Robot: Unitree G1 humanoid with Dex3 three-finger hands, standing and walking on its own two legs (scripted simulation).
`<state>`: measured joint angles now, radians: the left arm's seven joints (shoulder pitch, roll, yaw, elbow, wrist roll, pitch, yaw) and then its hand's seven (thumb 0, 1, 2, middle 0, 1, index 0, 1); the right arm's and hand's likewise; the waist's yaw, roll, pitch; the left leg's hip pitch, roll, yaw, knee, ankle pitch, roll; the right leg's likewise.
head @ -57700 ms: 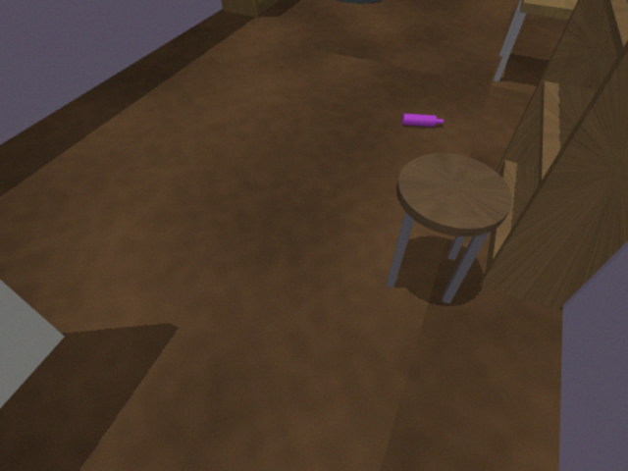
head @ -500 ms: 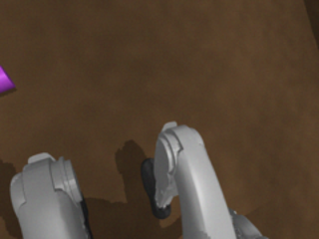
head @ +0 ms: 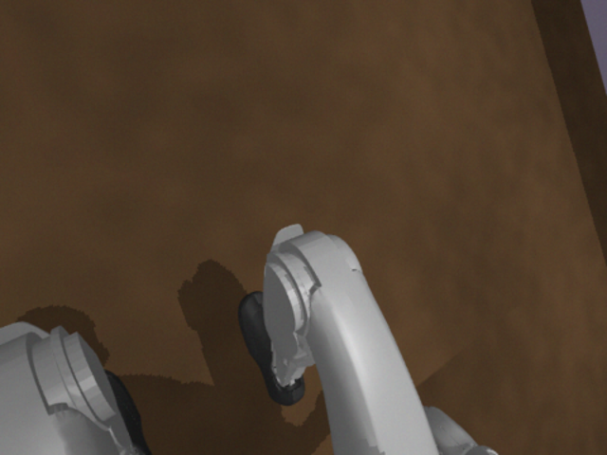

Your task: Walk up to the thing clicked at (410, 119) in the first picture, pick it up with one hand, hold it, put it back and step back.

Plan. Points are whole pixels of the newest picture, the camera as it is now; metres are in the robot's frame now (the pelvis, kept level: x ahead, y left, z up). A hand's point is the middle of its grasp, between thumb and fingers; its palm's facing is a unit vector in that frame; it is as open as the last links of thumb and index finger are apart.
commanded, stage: rest palm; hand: left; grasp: from above
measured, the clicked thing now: out of the picture +0.46 +0.39 -0.27
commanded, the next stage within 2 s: close in 0.94 s
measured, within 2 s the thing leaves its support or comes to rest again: neither
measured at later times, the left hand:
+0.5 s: hand out of the picture +0.46 +0.36 -0.24, palm faces -0.38 -0.25 -0.89, open 14.2 cm
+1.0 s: hand out of the picture +0.45 +0.36 -0.25, palm faces -0.39 -0.26 -0.88, open 13.9 cm
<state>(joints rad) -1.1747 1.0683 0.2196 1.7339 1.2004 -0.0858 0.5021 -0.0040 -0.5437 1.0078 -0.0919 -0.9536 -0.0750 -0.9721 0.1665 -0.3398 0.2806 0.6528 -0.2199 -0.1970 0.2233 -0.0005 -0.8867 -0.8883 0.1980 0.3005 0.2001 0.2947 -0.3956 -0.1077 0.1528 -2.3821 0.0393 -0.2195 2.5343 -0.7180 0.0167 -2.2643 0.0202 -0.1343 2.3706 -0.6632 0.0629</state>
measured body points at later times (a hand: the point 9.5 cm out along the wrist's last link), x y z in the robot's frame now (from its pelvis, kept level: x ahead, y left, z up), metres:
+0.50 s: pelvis +0.00 +0.00 +0.00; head +0.28 +0.13 +0.32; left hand +0.47 +0.37 -0.19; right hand +0.05 -0.25 -0.05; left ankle +0.06 +0.12 -0.27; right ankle +0.11 -0.13 -0.27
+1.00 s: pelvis -0.01 +0.00 +0.00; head +0.29 +0.13 +0.31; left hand +0.47 +0.37 -0.20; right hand +0.03 -0.24 -0.04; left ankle +0.06 +0.12 -0.27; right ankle +0.11 -0.13 -0.27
